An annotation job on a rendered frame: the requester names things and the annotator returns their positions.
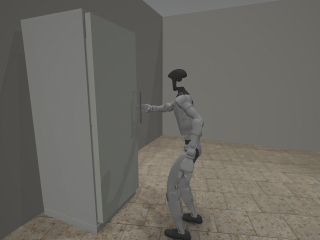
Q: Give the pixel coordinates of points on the left robot hand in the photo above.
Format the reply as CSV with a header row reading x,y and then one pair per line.
x,y
187,165

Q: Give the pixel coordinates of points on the fridge door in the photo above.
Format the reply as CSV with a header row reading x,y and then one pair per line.
x,y
111,54

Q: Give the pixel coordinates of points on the right robot hand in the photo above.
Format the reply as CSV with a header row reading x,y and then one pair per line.
x,y
147,108

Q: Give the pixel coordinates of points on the right robot forearm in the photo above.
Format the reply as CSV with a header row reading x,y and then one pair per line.
x,y
157,109

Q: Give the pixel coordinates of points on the robot left upper arm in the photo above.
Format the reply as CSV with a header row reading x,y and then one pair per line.
x,y
183,102

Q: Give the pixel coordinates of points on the handle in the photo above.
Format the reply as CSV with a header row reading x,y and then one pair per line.
x,y
139,107

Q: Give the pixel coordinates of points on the robot right foot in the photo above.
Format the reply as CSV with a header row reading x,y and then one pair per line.
x,y
187,217

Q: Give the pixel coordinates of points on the left robot forearm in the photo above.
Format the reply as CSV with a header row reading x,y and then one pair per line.
x,y
196,133

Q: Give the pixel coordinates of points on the robot right upper arm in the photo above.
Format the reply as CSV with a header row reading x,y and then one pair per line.
x,y
169,107

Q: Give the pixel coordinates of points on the robot left thigh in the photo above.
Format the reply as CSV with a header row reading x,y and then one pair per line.
x,y
173,174

